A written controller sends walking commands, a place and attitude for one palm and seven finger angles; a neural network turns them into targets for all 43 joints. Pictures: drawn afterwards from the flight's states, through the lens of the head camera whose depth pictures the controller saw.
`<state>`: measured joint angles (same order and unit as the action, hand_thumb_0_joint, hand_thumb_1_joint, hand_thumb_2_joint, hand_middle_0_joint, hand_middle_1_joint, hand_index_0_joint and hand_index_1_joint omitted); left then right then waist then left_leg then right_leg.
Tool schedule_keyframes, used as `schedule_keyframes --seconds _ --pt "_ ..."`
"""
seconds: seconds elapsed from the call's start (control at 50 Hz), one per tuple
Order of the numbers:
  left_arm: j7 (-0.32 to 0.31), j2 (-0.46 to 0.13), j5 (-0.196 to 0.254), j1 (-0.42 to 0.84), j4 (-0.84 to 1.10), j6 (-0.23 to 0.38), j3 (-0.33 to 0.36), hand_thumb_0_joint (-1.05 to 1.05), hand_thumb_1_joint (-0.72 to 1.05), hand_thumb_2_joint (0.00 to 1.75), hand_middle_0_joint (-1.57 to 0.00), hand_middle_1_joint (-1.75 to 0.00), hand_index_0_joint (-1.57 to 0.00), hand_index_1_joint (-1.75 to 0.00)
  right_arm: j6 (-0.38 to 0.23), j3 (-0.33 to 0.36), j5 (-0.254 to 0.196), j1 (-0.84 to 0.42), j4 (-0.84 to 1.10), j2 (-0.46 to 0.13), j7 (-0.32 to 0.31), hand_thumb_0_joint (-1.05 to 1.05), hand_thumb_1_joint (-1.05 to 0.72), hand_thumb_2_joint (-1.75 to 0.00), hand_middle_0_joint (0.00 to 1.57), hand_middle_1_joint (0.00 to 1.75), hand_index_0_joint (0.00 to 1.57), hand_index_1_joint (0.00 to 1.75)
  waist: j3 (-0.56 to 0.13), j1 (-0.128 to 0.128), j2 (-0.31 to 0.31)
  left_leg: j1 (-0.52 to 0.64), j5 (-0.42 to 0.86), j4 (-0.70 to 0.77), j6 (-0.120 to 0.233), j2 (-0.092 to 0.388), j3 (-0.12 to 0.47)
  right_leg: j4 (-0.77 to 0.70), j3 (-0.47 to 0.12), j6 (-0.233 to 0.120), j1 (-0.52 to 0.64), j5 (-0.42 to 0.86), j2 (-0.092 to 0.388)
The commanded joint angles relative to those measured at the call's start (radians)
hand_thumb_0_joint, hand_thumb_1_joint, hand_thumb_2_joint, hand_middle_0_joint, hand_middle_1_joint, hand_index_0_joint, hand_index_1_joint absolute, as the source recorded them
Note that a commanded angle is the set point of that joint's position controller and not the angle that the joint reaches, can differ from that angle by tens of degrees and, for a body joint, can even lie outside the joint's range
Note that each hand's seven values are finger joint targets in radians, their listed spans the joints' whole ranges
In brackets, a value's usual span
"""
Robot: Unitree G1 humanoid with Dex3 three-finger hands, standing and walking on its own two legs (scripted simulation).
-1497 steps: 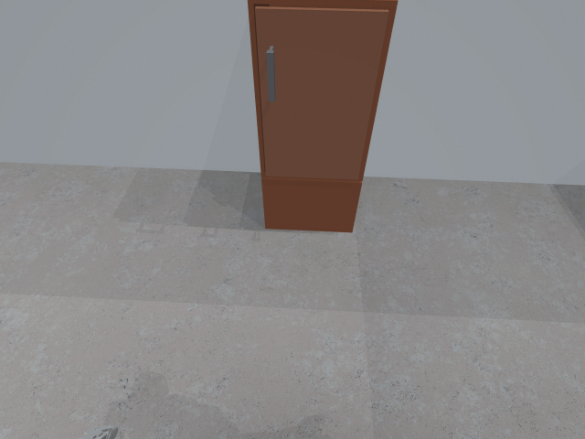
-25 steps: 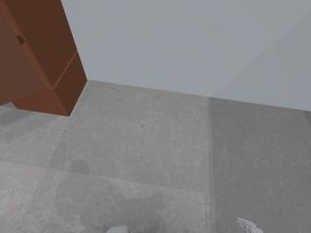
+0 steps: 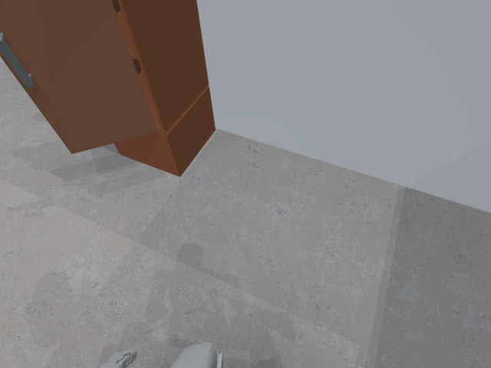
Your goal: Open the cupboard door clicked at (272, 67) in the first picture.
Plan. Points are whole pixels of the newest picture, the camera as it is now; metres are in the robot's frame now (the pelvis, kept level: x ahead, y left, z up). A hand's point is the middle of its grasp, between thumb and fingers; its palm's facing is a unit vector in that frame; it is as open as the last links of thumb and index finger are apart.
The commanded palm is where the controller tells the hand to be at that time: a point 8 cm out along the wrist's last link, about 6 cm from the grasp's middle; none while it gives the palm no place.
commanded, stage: turn to face it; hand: left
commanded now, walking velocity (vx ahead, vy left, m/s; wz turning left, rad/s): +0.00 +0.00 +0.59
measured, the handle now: (16, 61) +0.90 +0.73 +0.00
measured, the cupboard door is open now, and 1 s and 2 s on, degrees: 45 45 45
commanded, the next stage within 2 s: take the last steps up to it in 0.58 s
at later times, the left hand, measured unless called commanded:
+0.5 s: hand out of the picture +0.04 +0.24 -0.16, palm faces +0.27 -0.93 -0.25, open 7.4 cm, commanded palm none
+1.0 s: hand out of the picture -0.07 +0.21 -0.19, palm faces +0.48 -0.86 -0.20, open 7.4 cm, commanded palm none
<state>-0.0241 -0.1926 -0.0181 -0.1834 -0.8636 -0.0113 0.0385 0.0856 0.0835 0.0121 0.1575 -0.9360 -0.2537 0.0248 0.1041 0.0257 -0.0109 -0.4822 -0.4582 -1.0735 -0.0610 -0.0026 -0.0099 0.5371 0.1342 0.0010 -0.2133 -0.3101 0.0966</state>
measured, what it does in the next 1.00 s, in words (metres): steps on the spot, turning left: left foot, then right foot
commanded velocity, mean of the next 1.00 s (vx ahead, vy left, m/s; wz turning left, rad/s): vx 0.10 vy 0.05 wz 0.29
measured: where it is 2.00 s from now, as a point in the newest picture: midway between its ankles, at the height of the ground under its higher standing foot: (199, 335)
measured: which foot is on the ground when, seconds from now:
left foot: up 0.00-0.16, down 0.18-0.58, up 0.60-0.94, down 0.96-1.00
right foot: down 0.00-0.18, up 0.20-0.56, down 0.58-0.96, up 0.98-1.00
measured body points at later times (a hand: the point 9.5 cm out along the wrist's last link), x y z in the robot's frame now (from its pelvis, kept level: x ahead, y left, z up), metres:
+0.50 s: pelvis +0.01 +0.01 +0.00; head +0.05 +0.03 +0.45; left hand +0.02 +0.29 -0.14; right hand +0.15 -0.20 -0.14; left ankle +0.01 +0.12 -0.74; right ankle +0.03 -0.13 -0.70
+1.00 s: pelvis +0.03 +0.04 -0.01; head +0.05 +0.07 +0.44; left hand -0.09 +0.26 -0.17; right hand +0.22 -0.15 -0.14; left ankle +0.00 +0.13 -0.74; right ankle +0.03 -0.12 -0.72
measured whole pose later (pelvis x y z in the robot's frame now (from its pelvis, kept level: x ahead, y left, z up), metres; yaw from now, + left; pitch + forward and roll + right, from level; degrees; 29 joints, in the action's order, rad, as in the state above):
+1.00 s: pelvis +0.03 +0.04 -0.01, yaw +24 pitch +0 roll +1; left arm 0.01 -0.23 -0.02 -0.33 -1.05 -0.01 0.07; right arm 0.00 0.05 0.02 0.16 -0.97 -0.21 0.02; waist 0.07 -0.04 0.07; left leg -0.28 -0.28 -0.58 0.04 -0.01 -0.09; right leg 0.76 0.13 0.04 -0.23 -0.49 0.14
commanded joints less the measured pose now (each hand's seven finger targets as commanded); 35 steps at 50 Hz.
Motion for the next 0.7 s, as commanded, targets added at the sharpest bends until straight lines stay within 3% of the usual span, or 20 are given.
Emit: schedule_keyframes --seconds 0.0,0.08,0.12,0.14,0.16,0.18,0.22,0.24,0.3,0.42,0.46,0.5,0.52,0.54,0.56,0.58,0.6,0.62,0.66,0.68 --pt "-0.009 -0.225 -0.007 -0.085 0.043 0.022 0.058 0.0 0.9 0.9 -0.2 -0.3 -0.2 -0.3 -0.033 -0.005 -0.003 -0.105 0.107 -0.026 0.01 0.0 -0.9 -0.9 0.2 0.3 0.2 0.3 -0.118 -0.065 0.204 -0.004 -0.001 0.193 -0.005 0.009 -0.071 -0.131 -0.091 -0.108 0.164 0.617 0.242" --pt "-0.003 -0.244 -0.008 -0.093 0.025 0.017 0.07 0.0 0.9 0.9 -0.2 -0.3 -0.2 -0.3 -0.045 -0.007 -0.005 -0.08 0.108 -0.033 0.006 0.0 -0.9 -0.9 0.2 0.3 0.2 0.3 -0.134 -0.055 0.221 0.112 0.05 0.4 0.017 -0.006 -0.105 -0.062 -0.059 -0.088 0.146 0.598 0.261" --pt "0.004 -0.237 0.003 -0.067 0.026 0.013 0.074 0.0 0.9 0.9 -0.2 -0.3 -0.2 -0.3 -0.056 0.0 0.001 0.005 0.086 -0.074 0.002 0.0 -0.9 -0.9 0.2 0.3 0.2 0.3 -0.173 0.001 0.147 0.308 0.238 0.608 0.04 0.004 -0.083 0.073 -0.005 -0.024 0.04 0.491 0.238" --pt "0.009 -0.192 0.009 -0.071 0.044 0.007 0.067 0.0 0.9 0.9 -0.2 -0.3 -0.2 -0.3 -0.064 0.021 0.008 0.059 0.08 -0.158 -0.001 0.0 -0.9 -0.9 0.2 0.3 0.2 0.3 -0.223 0.028 -0.081 0.48 0.445 0.669 0.111 0.175 0.138 0.265 0.05 0.041 -0.15 0.219 0.151" --pt "0.012 -0.124 0.012 -0.017 0.09 0.0 0.041 0.0 0.9 0.9 -0.2 -0.3 -0.2 -0.3 -0.062 0.046 0.013 0.139 0.07 -0.261 -0.012 0.0 -0.9 -0.9 0.2 0.3 0.2 0.3 -0.215 0.077 -0.332 0.527 0.821 0.707 0.275 0.419 0.44 0.473 0.028 0.094 -0.362 -0.373 0.03" --pt "0.001 -0.157 -0.002 0.037 0.097 -0.015 0.042 0.0 0.9 0.9 -0.2 -0.3 -0.2 -0.3 -0.059 0.041 0.013 0.172 0.048 -0.252 -0.019 0.0 -0.9 -0.9 0.2 0.3 0.2 0.3 -0.223 0.087 -0.2 0.469 0.647 0.714 0.312 0.427 0.421 0.578 -0.083 0.071 -0.361 -0.37 0.028" --pt "0.005 -0.142 0.003 0.057 0.061 -0.019 0.047 0.0 0.9 0.9 -0.2 -0.3 -0.2 -0.3 -0.063 0.03 0.015 0.067 0.076 -0.207 -0.04 0.0 -0.9 -0.9 0.2 0.3 0.2 0.3 -0.144 0.042 -0.216 0.324 0.473 0.743 0.275 0.33 0.356 0.622 -0.135 0.067 -0.372 -0.235 0.029" --pt "0.012 -0.139 0.001 0.029 0.04 -0.02 0.047 0.0 0.9 0.9 -0.2 -0.3 -0.2 -0.3 -0.068 0.018 0.016 0.021 0.086 -0.179 -0.043 0.0 -0.9 -0.9 0.2 0.3 0.2 0.3 -0.132 0.012 -0.174 0.285 0.449 0.749 0.252 0.297 0.308 0.612 -0.141 0.067 -0.343 -0.179 0.026" --pt "0.018 -0.118 0.001 -0.017 0.007 -0.02 0.045 0.0 0.9 0.9 -0.2 -0.3 -0.2 -0.3 -0.078 0.007 0.013 0.016 0.076 -0.151 -0.046 0.0 -0.9 -0.9 0.2 0.3 0.2 0.3 -0.16 -0.012 -0.117 0.338 0.571 0.73 0.227 0.241 0.222 0.524 -0.12 0.071 -0.304 -0.118 -0.002" --pt "0.015 -0.101 0.003 -0.002 0.009 -0.02 0.035 0.0 0.9 0.9 -0.2 -0.3 -0.2 -0.3 -0.067 0.009 0.017 0.025 0.057 -0.151 -0.042 0.0 -0.9 -0.9 0.2 0.3 0.2 0.3 -0.139 -0.006 -0.142 0.277 0.475 0.738 0.227 0.224 0.255 0.284 -0.088 0.062 -0.173 -0.133 -0.054" --pt "0.013 -0.101 0.006 -0.033 -0.002 -0.015 0.033 0.0 0.9 0.9 -0.2 -0.3 -0.2 -0.3 -0.063 0.009 0.017 0.011 0.056 -0.148 -0.041 0.0 -0.9 -0.9 0.2 0.3 0.2 0.3 -0.139 -0.02 -0.157 0.235 0.468 0.717 0.221 0.216 0.273 0.183 -0.08 0.054 -0.087 -0.098 -0.072" --pt "0.008 -0.108 0.008 -0.085 -0.022 -0.003 0.037 0.0 0.9 0.9 -0.2 -0.3 -0.2 -0.3 -0.062 0.008 0.009 -0.002 0.054 -0.136 -0.04 0.0 -0.9 -0.9 0.2 0.3 0.2 0.3 -0.152 -0.05 -0.107 0.175 0.44 0.661 0.184 0.178 0.26 -0.019 -0.072 0.047 0.055 0.04 -0.078" --pt "0.002 -0.139 0.005 -0.117 -0.03 0.008 0.042 0.0 0.9 0.9 -0.2 -0.3 -0.2 -0.3 -0.064 0.004 0.001 -0.005 0.055 -0.108 -0.036 0.0 -0.9 -0.9 0.2 0.3 0.2 0.3 -0.162 -0.066 -0.025 0.115 0.362 0.593 0.139 0.127 0.225 -0.147 -0.128 0.034 0.152 0.101 -0.023" --pt "-0.005 -0.211 -0.007 -0.133 -0.035 0.02 0.056 0.0 0.9 0.9 -0.2 -0.3 -0.2 -0.3 -0.066 -0.003 -0.008 0.009 0.063 -0.052 -0.029 0.0 -0.9 -0.9 0.2 0.3 0.2 0.3 -0.166 -0.067 0.159 -0.02 0.153 0.438 0.072 0.012 0.103 -0.233 -0.344 -0.034 0.235 0.137 0.176" --pt "-0.003 -0.26 -0.011 -0.12 -0.025 0.02 0.058 0.0 0.9 0.9 -0.2 -0.3 -0.2 -0.3 -0.06 -0.006 -0.005 -0.008 0.082 -0.036 -0.025 0.0 -0.9 -0.9 0.2 0.3 0.2 0.3 -0.123 -0.071 0.264 -0.031 -0.113 0.228 0.042 -0.058 0.034 -0.284 -0.458 -0.147 0.126 0.201 0.352" --pt "-0.007 -0.231 -0.008 -0.096 -0.016 0.024 0.054 0.0 0.9 0.9 -0.2 -0.3 -0.2 -0.3 -0.047 0.003 0.003 -0.026 0.075 -0.06 -0.026 0.0 -0.9 -0.9 0.2 0.3 0.2 0.3 -0.104 -0.068 0.237 -0.031 -0.119 0.069 0.044 -0.023 0.069 -0.28 -0.445 -0.185 0.038 0.213 0.341" --pt "-0.01 -0.204 -0.006 -0.058 -0.014 0.025 0.049 0.0 0.9 0.9 -0.2 -0.3 -0.2 -0.3 -0.039 0.006 0.004 -0.027 0.057 -0.057 -0.025 0.0 -0.9 -0.9 0.2 0.3 0.2 0.3 -0.073 -0.047 0.257 -0.058 -0.079 -0.023 0.04 -0.009 0.068 -0.262 -0.407 -0.185 0.029 0.274 0.293" --pt "-0.008 -0.179 -0.003 -0.034 -0.011 0.025 0.041 0.0 0.9 0.9 -0.2 -0.3 -0.2 -0.3 -0.037 0.006 0.004 -0.018 0.038 -0.055 -0.022 0.0 -0.9 -0.9 0.2 0.3 0.2 0.3 -0.054 -0.033 0.242 -0.066 -0.029 -0.07 0.033 0.003 0.062 -0.238 -0.314 -0.166 0.033 0.349 0.245" --pt "-0.009 -0.157 -0.005 -0.037 -0.013 0.029 0.037 0.0 0.9 0.9 -0.2 -0.3 -0.2 -0.3 -0.041 -0.005 0.0 -0.004 0.02 -0.024 -0.019 0.0 -0.9 -0.9 0.2 0.3 0.2 0.3 -0.08 -0.027 0.206 -0.042 -0.005 -0.01 0.021 0.009 0.027 -0.193 -0.206 -0.142 0.083 0.52 0.205" --pt "-0.008 -0.162 -0.006 -0.065 -0.021 0.033 0.04 0.0 0.9 0.9 -0.2 -0.3 -0.2 -0.3 -0.044 -0.009 0.0 -0.009 0.017 -0.015 -0.018 0.0 -0.9 -0.9 0.2 0.3 0.2 0.3 -0.096 -0.041 0.191 -0.036 -0.003 0.047 0.015 0.008 0.008 -0.189 -0.195 -0.135 0.127 0.535 0.209"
